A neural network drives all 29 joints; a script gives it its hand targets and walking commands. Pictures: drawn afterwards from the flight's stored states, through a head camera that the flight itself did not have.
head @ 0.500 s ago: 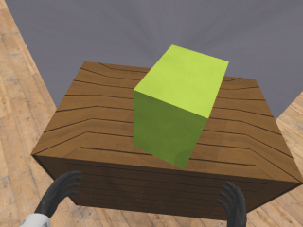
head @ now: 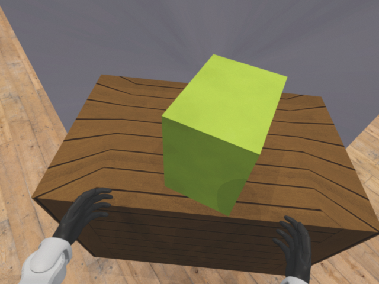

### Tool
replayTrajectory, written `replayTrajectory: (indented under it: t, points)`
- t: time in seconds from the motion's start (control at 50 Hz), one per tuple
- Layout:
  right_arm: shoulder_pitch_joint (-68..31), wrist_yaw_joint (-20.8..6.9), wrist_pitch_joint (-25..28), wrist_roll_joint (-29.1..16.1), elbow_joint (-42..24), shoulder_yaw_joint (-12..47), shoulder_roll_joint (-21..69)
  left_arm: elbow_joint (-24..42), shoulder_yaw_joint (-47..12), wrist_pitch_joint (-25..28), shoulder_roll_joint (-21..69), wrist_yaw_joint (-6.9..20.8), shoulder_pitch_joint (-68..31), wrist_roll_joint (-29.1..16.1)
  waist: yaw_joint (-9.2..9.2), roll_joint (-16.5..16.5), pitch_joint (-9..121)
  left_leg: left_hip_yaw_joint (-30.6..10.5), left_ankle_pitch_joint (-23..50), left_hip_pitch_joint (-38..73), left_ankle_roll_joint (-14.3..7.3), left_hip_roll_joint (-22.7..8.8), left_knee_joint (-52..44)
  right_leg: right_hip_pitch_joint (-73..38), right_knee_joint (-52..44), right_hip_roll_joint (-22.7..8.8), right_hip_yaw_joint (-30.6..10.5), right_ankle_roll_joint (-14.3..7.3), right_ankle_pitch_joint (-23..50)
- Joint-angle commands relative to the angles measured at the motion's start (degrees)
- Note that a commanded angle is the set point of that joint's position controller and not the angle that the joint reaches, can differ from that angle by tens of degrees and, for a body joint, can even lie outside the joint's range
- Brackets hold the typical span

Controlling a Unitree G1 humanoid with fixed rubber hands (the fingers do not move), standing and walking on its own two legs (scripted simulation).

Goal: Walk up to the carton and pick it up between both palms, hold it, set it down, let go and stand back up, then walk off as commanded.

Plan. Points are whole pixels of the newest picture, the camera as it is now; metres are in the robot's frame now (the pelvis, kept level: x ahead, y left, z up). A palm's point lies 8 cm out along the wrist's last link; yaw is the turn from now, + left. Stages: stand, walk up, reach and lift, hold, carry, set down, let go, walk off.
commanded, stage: reach and lift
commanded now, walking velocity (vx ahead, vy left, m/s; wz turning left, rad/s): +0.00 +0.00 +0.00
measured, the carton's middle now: (221, 135) +0.48 -0.06 +0.01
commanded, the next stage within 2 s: none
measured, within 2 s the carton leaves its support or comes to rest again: neither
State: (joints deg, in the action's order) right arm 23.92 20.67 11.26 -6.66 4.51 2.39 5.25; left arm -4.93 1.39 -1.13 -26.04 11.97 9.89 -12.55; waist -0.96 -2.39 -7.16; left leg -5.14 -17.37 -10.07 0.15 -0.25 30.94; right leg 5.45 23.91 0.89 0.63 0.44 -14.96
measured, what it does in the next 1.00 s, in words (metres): stands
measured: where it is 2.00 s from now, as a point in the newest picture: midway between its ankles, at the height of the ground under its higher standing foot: outside the picture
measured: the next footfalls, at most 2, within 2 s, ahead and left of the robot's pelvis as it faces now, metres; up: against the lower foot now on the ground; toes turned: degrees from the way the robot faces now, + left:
none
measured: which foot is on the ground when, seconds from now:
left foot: down 0.00-1.00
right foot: down 0.00-1.00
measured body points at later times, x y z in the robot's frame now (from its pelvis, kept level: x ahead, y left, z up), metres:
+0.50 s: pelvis -0.01 +0.00 +0.00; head +0.00 +0.03 +0.45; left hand +0.31 +0.24 +0.07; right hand +0.26 -0.17 +0.05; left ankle +0.00 +0.12 -0.74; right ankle -0.02 -0.13 -0.74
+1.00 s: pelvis -0.01 +0.00 +0.00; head +0.00 +0.04 +0.45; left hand +0.39 +0.21 +0.11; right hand +0.31 -0.17 +0.11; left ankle +0.00 +0.12 -0.74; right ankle -0.02 -0.13 -0.74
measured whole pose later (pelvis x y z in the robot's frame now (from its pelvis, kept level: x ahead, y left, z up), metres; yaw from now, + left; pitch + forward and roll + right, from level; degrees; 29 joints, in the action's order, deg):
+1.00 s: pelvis -0.01 +0.00 +0.00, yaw +0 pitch -3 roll -2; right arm -14.3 23.0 -22.1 -11.7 2.8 2.3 -2.8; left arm -22.1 1.0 -24.9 -26.0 10.3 -30.3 -13.8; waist 3.4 -3.5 -4.4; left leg -5.1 -14.8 -10.1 0.0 -0.1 28.2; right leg 5.5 21.3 0.7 0.6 0.7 -12.4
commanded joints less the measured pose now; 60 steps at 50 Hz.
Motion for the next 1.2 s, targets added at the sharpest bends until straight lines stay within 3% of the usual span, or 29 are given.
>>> replayTrajectory:
  t: [0.0, 0.44, 0.52, 0.58, 0.72, 1.02, 1.18]
  points:
    - [-11.77, 0.78, 0.69, -0.51, -17.70, 6.00, -3.97, 12.24, 2.01, 0.61, -12.34, -1.47, -12.88, -4.74, 1.09, 9.12, 13.65, 5.27, 12.47, 4.79, -0.28, -2.11, -6.20, -2.53, -2.41, -2.91, -1.55, -0.82, 19.24]
    - [-36.21, 3.13, -19.06, -4.46, -19.41, -1.47, -9.63, 9.74, 3.27, -14.92, -11.56, -2.03, -37.11, -4.76, 5.83, 5.90, 19.94, 7.14, 12.03, 5.20, -1.17, -1.37, -9.47, -7.69, -3.13, -2.33, -0.95, 1.01, 24.41]
    - [-41.68, 3.26, -22.72, -4.73, -17.81, -2.70, -10.29, 5.76, 3.28, -17.01, -11.38, -1.95, -42.16, -5.08, 6.20, 4.35, 19.87, 7.14, 9.69, 3.44, -1.71, -1.13, -10.18, -7.38, -3.41, -2.40, -1.13, 0.96, 22.63]
    - [-45.97, 3.36, -24.99, -5.04, -16.24, -4.55, -11.05, 4.86, 3.25, -18.61, -11.48, -2.12, -47.30, -4.50, 6.84, 5.87, 20.64, 7.09, 9.11, 2.86, -1.49, -1.01, -10.65, -7.37, -3.59, -2.15, -0.97, 0.79, 21.97]
    - [-53.46, 3.47, -29.34, -4.77, -12.85, -7.45, -12.07, -0.84, 3.32, -21.07, -11.54, -2.23, -55.20, -3.92, 8.14, 5.44, 21.17, 6.88, 7.32, 0.69, -1.85, -0.65, -11.41, -7.10, -3.76, -1.79, -1.40, 0.61, 21.02]
    - [-64.32, 3.16, -31.26, -4.55, -5.50, -9.99, -14.21, -7.64, 2.74, -21.38, -12.45, -3.10, -67.38, -2.97, 10.63, 5.69, 26.32, 5.93, 11.38, 1.13, -1.44, 0.14, -11.24, -9.46, -3.16, -0.89, -0.81, 0.75, 29.30]
    - [-72.05, 2.83, -30.89, -5.65, 0.08, -9.97, -14.71, -15.47, 1.57, -20.30, -13.07, -3.43, -74.89, -3.18, 12.24, 5.68, 28.71, 5.66, 12.22, 0.18, -1.34, 0.44, -11.06, -9.81, -2.63, -0.87, -0.35, 1.26, 32.70]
